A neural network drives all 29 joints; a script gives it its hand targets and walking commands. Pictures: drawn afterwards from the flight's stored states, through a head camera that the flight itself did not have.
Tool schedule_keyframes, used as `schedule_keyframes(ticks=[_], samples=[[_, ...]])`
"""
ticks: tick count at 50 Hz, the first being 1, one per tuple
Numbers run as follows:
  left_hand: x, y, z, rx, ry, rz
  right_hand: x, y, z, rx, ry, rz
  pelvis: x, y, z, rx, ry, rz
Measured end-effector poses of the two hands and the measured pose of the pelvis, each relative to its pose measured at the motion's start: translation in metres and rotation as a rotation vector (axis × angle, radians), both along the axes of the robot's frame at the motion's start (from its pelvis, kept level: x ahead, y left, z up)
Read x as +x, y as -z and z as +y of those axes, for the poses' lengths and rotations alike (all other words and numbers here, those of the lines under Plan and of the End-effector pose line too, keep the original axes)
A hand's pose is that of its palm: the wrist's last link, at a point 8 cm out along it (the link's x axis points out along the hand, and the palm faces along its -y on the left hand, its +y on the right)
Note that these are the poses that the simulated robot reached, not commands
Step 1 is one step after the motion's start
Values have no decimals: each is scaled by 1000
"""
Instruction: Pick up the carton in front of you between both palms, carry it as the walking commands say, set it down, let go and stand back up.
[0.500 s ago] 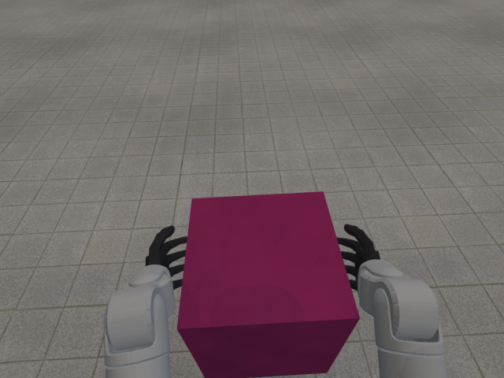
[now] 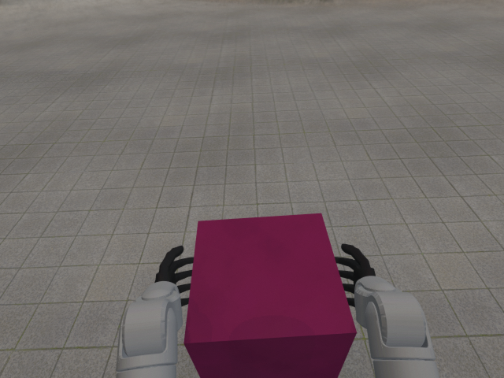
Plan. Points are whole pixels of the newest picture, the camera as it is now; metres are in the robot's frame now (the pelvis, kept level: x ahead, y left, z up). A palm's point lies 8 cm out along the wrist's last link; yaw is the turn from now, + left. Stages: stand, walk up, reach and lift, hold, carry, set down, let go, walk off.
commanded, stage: carry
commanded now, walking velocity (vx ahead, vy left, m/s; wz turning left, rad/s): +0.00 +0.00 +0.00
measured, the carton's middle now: (265, 308) +0.28 +0.00 -0.02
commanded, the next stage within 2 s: hold in 1.16 s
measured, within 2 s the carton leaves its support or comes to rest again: neither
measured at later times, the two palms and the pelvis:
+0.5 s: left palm (167, 304) +0.26 +0.15 +0.04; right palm (360, 300) +0.25 -0.14 +0.04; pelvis -0.04 +0.00 +0.00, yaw +0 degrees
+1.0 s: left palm (160, 316) +0.23 +0.16 +0.05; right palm (360, 313) +0.23 -0.14 +0.04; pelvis -0.05 +0.01 +0.00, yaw +0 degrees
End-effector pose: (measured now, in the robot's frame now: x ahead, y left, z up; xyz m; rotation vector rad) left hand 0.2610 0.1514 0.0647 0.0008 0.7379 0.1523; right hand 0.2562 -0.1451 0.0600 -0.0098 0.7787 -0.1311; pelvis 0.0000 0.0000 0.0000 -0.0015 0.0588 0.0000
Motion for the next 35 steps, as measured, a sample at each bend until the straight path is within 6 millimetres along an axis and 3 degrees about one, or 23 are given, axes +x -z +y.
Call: schedule_keyframes(ticks=[19,35], samples=[[-4,23,1,56,41,-64,-4,23,2,-54,-41,-69,-26,-3,2,0,-2,-35],[-17,17,6,44,34,-94,-18,18,6,-47,-31,-99,-43,-4,7,0,0,-30]])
